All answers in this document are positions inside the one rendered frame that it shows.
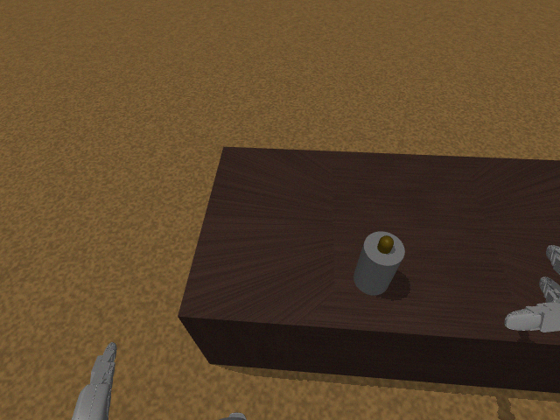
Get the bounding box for right robot hand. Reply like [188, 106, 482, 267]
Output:
[504, 245, 560, 333]

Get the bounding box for bottle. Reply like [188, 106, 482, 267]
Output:
[353, 231, 405, 296]

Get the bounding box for left robot hand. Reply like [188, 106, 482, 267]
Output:
[72, 342, 116, 420]

